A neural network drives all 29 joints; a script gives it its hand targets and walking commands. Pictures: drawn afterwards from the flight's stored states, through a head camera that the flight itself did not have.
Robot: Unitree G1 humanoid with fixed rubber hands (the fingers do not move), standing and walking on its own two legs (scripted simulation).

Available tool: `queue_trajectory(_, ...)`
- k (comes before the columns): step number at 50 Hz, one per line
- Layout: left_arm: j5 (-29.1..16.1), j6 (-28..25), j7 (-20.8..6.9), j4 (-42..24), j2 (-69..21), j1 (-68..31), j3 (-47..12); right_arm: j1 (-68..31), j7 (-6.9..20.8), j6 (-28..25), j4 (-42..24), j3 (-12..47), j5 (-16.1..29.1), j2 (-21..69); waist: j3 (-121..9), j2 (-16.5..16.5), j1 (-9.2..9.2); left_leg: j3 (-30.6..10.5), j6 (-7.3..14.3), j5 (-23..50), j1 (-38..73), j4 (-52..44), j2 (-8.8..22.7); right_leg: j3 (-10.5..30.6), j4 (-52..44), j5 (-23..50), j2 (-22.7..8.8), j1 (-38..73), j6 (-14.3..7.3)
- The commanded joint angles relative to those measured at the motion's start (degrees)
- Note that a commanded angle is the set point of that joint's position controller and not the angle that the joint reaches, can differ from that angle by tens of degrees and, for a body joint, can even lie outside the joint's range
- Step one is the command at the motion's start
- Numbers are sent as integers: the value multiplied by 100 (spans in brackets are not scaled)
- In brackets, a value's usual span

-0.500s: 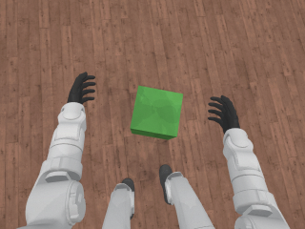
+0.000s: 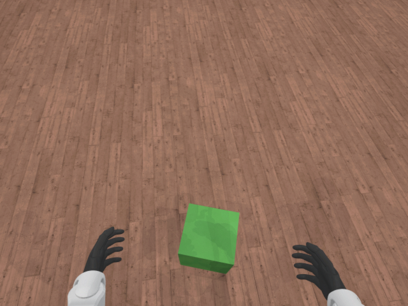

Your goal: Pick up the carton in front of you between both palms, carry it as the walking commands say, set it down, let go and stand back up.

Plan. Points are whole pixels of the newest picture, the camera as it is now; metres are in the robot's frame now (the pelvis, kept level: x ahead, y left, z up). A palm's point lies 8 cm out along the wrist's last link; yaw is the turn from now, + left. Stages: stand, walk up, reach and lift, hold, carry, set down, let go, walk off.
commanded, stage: let go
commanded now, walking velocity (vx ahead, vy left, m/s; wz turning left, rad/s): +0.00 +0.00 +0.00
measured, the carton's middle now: (208, 240) +0.40 -0.06 -0.64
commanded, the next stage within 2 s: stand in 0.62 s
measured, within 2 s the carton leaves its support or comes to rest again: neither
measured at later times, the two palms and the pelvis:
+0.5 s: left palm out of the picture +0.15 +0.25 -0.06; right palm (324, 286) +0.16 -0.21 -0.05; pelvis -0.01 +0.02 +0.01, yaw -1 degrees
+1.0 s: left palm out of the picture +0.12 +0.30 -0.07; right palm (347, 293) +0.14 -0.28 -0.09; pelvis +0.01 +0.00 +0.00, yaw +1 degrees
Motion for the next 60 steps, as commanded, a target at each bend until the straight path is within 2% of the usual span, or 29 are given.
queue_trajectory(1,-41,-79,-76,-665,495,293,32,-4,-6,-92,-459,-184,-9,-563,-1274,423,286,143,-77,1881,262,-606,-111,192,-243,2890,-179,2348,314)
queue_trajectory(4,-88,-13,-171,-838,498,646,-51,74,6,-39,-366,-247,-75,-594,-982,489,372,125,-104,2053,697,-771,-74,120,-439,2506,-109,2357,268)
queue_trajectory(8,-192,110,-302,-1066,510,922,-194,179,-14,65,-267,-344,-202,-622,-610,373,384,115,-118,2115,1050,-956,-30,41,-610,2165,-40,2423,233)
queue_trajectory(16,-263,447,-456,-1362,543,922,-328,32,-11,390,-264,-471,-393,-680,119,242,379,98,-82,1557,1113,-1173,51,-90,-725,1333,0,2545,174)
queue_trajectory(17,-383,286,-346,-966,525,1188,-325,-219,-159,683,-600,-460,-430,-850,-82,243,382,34,-83,1951,1377,-1017,98,-133,-575,1101,134,2439,228)
queue_trajectory(18,-372,269,-286,-1093,542,1081,-343,-81,-208,773,-482,-421,-436,-817,14,366,441,32,-119,2019,1299,-982,103,-144,-556,1011,121,2423,208)
queue_trajectory(26,-307,461,-235,-1096,630,954,-341,-239,-307,1108,-600,-304,-428,-737,359,461,487,108,-69,1510,994,-993,109,-92,-490,801,89,2445,172)
queue_trajectory(31,-291,554,-252,-1124,647,954,-307,-309,-337,1223,-678,-278,-435,-721,386,408,516,172,-22,1195,925,-985,68,-56,-506,732,66,2552,173)
queue_trajectory(32,18,345,-59,-307,1360,1025,-38,-488,-542,654,160,-454,-544,-1287,430,828,651,-90,-100,255,502,-818,177,170,-510,442,-384,1644,231)
queue_trajectory(34,82,162,20,-175,1436,1069,-47,-367,-576,241,355,-438,-613,-1198,316,556,571,-271,-27,-464,688,-805,276,405,-668,-361,-510,1279,162)
queue_trajectory(36,77,44,13,-70,1365,915,-65,-370,-540,37,574,-440,-605,-1196,224,339,528,-363,35,-589,788,-746,320,493,-734,-716,-517,1115,97)
queue_trajectory(42,4,-82,-22,330,1438,889,-76,-347,-495,-172,1113,-388,-591,-1357,-260,172,516,-367,49,1069,1192,-490,382,511,-560,750,-625,1445,-4)
queue_trajectory(45,-19,-95,14,524,1532,936,-71,-274,-527,-207,1358,-357,-582,-1450,-360,180,504,-375,37,1628,1361,-474,415,512,-509,1363,-667,1634,-20)
queue_trajectory(52,-63,-99,58,889,1684,939,-79,-189,-579,-228,1765,-298,-561,-1600,-337,179,509,-383,38,2072,1454,-518,448,533,-521,1963,-740,1928,-12)
queue_trajectory(60,-89,-106,65,1210,1724,816,-101,-231,-611,-241,2034,-252,-527,-1673,-277,236,534,-394,30,2164,1490,-675,487,550,-629,2095,-779,2118,-3)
